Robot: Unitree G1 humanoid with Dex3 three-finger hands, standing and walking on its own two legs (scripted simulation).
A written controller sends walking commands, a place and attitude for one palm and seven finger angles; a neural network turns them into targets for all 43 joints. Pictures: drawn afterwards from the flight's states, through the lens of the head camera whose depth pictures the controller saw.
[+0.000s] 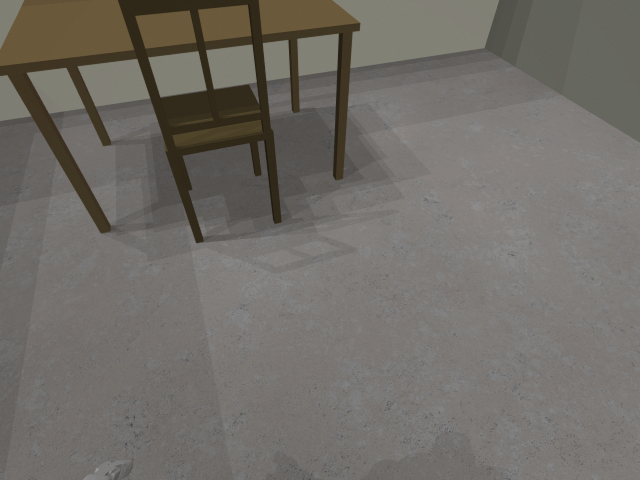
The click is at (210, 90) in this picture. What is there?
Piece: chair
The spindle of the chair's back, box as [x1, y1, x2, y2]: [190, 10, 219, 119]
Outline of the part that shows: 190,10 213,119 219,119 197,10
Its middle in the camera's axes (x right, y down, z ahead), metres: -0.36 -0.52 +1.20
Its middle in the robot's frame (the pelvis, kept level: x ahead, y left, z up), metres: +1.23 +0.41 -0.05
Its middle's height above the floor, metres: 0.72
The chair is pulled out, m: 0.00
